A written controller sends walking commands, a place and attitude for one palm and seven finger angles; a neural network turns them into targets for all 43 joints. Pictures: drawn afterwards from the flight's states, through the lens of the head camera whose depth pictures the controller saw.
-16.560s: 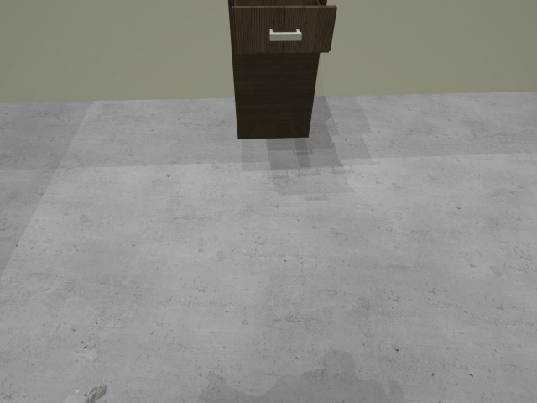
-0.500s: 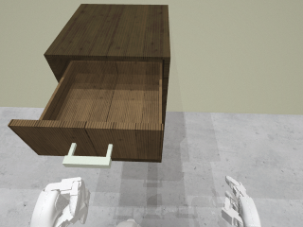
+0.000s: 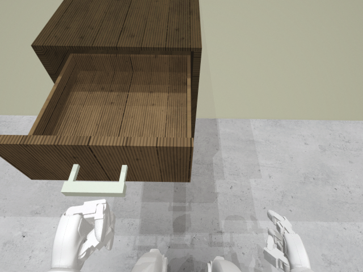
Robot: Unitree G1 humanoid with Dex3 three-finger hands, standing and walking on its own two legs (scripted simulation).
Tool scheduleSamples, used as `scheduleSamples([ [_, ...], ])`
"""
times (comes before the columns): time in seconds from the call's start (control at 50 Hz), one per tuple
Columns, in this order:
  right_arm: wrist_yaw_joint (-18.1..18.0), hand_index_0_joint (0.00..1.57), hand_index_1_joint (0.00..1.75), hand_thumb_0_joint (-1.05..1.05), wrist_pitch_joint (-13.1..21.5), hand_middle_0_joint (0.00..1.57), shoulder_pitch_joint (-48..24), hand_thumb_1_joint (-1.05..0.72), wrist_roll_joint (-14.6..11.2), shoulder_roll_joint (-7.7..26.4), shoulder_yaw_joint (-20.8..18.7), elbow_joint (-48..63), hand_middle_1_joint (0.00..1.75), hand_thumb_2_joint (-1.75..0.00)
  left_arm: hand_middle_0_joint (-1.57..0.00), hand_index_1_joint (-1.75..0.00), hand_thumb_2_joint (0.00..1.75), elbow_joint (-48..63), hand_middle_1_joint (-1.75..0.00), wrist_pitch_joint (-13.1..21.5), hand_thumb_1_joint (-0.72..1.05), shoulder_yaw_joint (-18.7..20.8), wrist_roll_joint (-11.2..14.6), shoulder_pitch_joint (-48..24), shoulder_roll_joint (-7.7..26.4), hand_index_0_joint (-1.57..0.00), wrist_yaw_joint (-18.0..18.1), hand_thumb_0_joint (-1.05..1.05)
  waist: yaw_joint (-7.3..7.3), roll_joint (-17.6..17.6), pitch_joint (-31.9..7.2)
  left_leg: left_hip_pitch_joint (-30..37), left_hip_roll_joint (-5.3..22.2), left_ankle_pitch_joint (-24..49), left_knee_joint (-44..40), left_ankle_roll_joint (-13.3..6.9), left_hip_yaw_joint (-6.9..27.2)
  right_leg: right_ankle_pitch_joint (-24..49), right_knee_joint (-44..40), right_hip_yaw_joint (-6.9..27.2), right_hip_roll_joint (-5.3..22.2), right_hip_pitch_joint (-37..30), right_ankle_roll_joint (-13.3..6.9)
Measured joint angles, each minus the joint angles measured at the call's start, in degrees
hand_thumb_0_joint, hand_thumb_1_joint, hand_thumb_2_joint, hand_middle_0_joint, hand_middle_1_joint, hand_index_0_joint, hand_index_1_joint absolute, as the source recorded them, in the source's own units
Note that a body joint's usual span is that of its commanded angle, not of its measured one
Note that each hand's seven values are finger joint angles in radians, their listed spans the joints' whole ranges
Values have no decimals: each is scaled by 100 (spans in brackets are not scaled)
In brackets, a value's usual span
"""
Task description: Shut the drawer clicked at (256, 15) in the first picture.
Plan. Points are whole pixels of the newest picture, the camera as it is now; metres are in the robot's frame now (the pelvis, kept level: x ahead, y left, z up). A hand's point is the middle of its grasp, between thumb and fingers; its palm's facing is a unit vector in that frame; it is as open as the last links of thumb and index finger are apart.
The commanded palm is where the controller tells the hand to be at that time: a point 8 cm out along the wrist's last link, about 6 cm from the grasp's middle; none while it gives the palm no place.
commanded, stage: bring the fist close to the handle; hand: left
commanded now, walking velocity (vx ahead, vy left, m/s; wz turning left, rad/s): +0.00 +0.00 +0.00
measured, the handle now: (97, 179) +0.29 +0.19 +0.05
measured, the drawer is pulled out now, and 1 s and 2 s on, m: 0.29 0.27 0.15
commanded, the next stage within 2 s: push the drawer shut in 0.48 s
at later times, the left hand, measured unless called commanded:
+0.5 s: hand (105, 231) +0.20 +0.15 +0.05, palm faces +0.05 -1.00 -0.03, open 3.3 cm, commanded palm +0.17 +0.21 +0.05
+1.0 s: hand (109, 209) +0.23 +0.16 +0.05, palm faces +0.02 -1.00 -0.03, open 3.1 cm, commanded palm +0.22 +0.21 +0.05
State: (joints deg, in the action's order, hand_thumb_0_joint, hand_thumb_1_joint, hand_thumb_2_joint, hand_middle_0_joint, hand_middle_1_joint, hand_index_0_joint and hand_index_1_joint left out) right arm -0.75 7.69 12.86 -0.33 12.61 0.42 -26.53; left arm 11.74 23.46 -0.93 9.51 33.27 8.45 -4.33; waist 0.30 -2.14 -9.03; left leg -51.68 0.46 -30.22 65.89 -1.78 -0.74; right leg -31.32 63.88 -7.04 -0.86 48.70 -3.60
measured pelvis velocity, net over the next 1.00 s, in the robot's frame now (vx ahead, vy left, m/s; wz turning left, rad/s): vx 0.00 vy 0.01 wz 0.00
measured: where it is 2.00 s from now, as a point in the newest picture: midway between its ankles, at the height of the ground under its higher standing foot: outside the picture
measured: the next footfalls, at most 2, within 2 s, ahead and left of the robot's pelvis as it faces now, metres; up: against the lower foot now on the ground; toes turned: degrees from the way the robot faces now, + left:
none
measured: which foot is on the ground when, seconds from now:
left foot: down 0.00-1.00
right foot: down 0.00-1.00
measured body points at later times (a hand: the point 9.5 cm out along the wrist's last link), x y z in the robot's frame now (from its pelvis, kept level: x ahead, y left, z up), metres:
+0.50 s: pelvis +0.00 +0.00 -0.01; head +0.07 +0.00 +0.44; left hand +0.19 +0.21 +0.05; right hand +0.19 -0.23 -0.08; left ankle +0.02 +0.10 -0.65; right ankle +0.00 -0.08 -0.65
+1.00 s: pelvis +0.00 +0.01 +0.00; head +0.07 +0.01 +0.44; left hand +0.23 +0.21 +0.05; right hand +0.17 -0.23 -0.09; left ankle +0.02 +0.10 -0.65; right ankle +0.00 -0.08 -0.65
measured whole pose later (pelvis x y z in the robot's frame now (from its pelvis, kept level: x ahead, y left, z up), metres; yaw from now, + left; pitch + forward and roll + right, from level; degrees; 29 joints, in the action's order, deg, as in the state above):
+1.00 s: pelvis +0.00 +0.01 +0.00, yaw +0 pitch +18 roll -3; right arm -1.2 5.6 13.6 -0.2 13.7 1.8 -27.3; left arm 5.0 22.5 0.8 10.3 21.8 10.9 -3.2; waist 1.2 -2.3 -9.2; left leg -54.7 0.4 -30.3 67.4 -2.2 -0.1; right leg -31.2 64.5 -7.7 -0.8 51.0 -3.3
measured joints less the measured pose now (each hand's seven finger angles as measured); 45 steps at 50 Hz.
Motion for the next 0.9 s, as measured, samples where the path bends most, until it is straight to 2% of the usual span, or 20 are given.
scheduleSamples([
  [0.18, 10, 20, 30, 1, -115, 20, -31, -91, 6, -15, 31, -25, 30, -90, -139, -160, 90, -251, -160, 21, 90, 140, 27, -339, 79, -140, 70, 2, 25, 26, -36, -270, 28, -81, 221, 13, 26, -72, 196, -29, -20, 256, -19],
  [0.34, -5, 20, 30, 1, -211, 20, 45, -91, -25, -27, -1, -15, 30, -90, -139, -160, 90, -82, -160, 1, 90, 127, 74, -70, 73, -140, 41, 1, 65, 7, -65, -141, 25, -45, 81, 5, 19, -23, 44, -14, -26, 126, -1],
  [0.56, -26, 20, 30, 1, -178, 20, -31, -91, -13, 27, -25, 21, 30, -90, -140, -160, 90, -82, -160, 213, 90, 106, 83, 4, 99, -140, 33, 1, 35, 1, -68, -277, 14, -76, 221, -12, 44, -55, 163, -42, -11, 239, 6],
  [0.9, -45, 20, 30, 1, -221, 21, 39, -91, -1, 66, 135, 5, 30, -90, -140, -160, 92, -458, -160, -73, 88, 153, 72, -834, 215, -140, 91, -1, 70, -19, -29, -306, -1, -39, 200, -29, 77, -12, 107, -71, -4, 238, 25],
])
